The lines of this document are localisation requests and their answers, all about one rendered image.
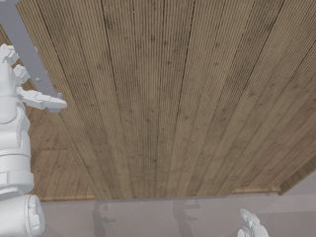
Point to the robot right hand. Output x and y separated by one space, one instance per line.
257 230

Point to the left robot forearm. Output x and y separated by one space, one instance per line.
16 178

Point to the wardrobe door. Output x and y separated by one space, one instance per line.
294 146
172 98

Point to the robot left hand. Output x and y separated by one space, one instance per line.
11 78

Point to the handle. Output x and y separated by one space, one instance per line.
20 39

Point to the left robot upper arm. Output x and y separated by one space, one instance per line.
21 217

